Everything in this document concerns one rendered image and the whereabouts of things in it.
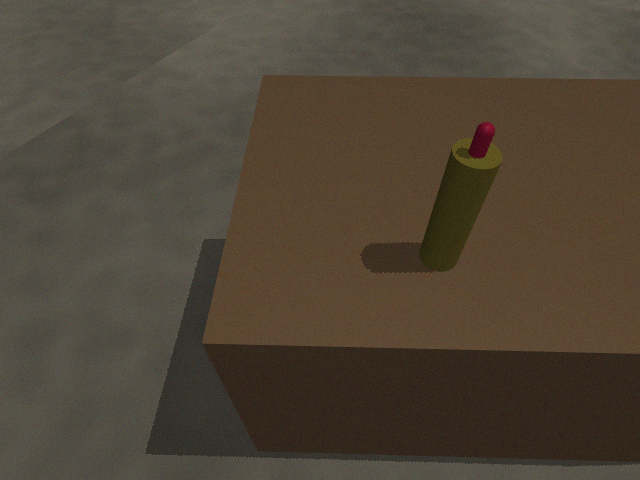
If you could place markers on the bottle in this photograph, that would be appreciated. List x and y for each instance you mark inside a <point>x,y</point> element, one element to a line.
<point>470,171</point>

